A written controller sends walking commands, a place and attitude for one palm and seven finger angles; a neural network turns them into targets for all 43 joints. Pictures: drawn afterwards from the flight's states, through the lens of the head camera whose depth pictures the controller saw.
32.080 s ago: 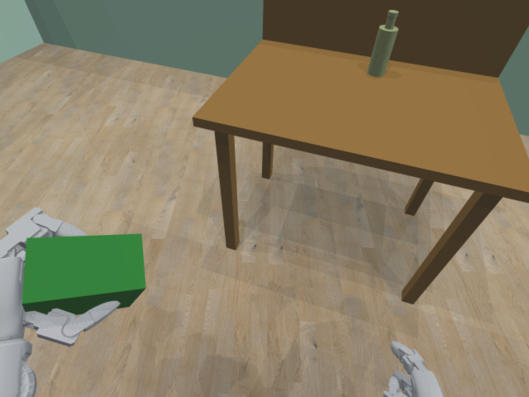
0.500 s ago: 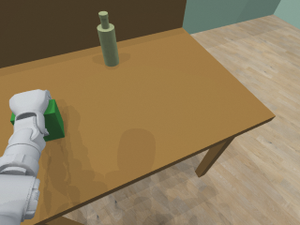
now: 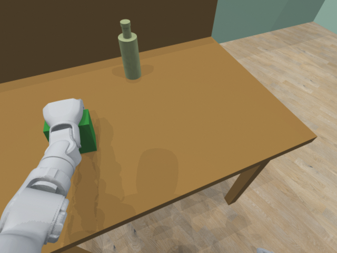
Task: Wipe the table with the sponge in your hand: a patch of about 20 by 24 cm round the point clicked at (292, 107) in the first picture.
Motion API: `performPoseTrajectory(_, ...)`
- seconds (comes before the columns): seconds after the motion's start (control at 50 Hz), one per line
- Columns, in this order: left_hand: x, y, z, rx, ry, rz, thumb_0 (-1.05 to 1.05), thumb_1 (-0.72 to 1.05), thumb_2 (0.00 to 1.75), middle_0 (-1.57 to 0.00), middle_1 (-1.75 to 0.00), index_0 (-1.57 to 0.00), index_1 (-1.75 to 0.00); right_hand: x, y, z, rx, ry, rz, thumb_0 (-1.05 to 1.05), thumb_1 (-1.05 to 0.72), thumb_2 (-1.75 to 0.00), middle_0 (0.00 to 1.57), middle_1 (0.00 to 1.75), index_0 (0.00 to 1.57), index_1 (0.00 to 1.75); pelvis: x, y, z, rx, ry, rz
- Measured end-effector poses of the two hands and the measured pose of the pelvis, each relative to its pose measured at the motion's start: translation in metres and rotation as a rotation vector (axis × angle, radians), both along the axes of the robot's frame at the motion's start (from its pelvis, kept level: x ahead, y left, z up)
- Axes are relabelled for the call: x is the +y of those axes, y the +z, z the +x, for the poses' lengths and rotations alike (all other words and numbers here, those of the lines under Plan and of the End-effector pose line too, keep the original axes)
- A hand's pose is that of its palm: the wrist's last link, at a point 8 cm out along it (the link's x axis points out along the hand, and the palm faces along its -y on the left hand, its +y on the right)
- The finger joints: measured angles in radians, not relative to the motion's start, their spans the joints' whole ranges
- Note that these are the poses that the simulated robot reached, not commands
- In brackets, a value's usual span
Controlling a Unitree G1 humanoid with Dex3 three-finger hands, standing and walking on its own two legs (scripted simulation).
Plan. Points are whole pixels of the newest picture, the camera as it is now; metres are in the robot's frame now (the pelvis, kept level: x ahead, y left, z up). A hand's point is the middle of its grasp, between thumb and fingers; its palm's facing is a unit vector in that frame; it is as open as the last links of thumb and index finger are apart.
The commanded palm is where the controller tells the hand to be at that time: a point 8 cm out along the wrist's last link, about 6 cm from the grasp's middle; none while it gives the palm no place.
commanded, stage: slide across to the middle lane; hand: left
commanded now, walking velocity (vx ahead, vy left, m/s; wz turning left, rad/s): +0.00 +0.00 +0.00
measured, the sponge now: (74, 137) +0.41 +0.28 +0.00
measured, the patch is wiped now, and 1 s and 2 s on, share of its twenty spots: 0.25 0.60 0.90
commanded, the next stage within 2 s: wipe back along the middle lane in 0.14 s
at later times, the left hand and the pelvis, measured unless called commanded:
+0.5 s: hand (88, 126) +0.42 +0.24 +0.03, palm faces -0.08 -0.02 -1.00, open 10.0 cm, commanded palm +0.38 +0.22 +0.07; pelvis +0.02 -0.02 +0.01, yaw -1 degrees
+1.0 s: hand (92, 142) +0.37 +0.22 +0.03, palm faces -0.05 -0.02 -1.00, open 10.1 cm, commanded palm +0.33 +0.20 +0.06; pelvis +0.01 -0.02 +0.01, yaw +0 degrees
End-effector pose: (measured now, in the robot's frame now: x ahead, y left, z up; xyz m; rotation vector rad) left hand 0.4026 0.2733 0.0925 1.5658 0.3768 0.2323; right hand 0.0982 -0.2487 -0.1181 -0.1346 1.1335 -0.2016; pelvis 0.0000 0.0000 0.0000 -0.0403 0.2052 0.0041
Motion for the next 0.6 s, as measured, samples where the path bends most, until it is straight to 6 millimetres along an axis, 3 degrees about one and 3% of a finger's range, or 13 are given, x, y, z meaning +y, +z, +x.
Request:
performPoseTrajectory(0.14, -0.016, 0.001, 0.010, 0.006, 0.000, 0.005, -0.01, -0.52, 1.05, -0.72, -1.33, -0.76, -1.35, -0.004, 0.000, 0.011, -0.009, 0.011, 0.008, 0.00, -0.90, -0.90, 0.20, 0.30, 0.20, 0.30, -0.006, 0.001, 0.005, 0.010, 0.000, 0.002)
performPoseTrajectory(0.34, -0.036, -0.001, 0.019, 0.011, 0.011, 0.005, -0.01, -0.51, 1.05, -0.72, -1.33, -0.75, -1.35, -0.026, -0.001, 0.002, 0.045, -0.021, -0.002, 0.00, -0.90, -0.90, 0.20, 0.30, 0.20, 0.30, -0.017, 0.003, 0.014, 0.011, -0.011, 0.008)
performPoseTrajectory(0.48, -0.042, -0.003, 0.007, -0.012, 0.016, -0.014, 0.00, -0.51, 1.05, -0.71, -1.34, -0.75, -1.36, -0.036, 0.001, 0.004, 0.043, -0.039, 0.002, 0.00, -0.90, -0.90, 0.20, 0.30, 0.20, 0.30, -0.022, 0.005, 0.021, -0.007, -0.022, 0.012)
performPoseTrajectory(0.6, -0.048, -0.004, -0.011, -0.027, 0.026, -0.022, 0.00, -0.50, 1.05, -0.71, -1.34, -0.74, -1.36, -0.037, 0.007, 0.027, -0.008, -0.012, 0.005, 0.01, -0.90, -0.90, 0.20, 0.30, 0.20, 0.30, -0.024, 0.007, 0.021, -0.032, -0.016, 0.016)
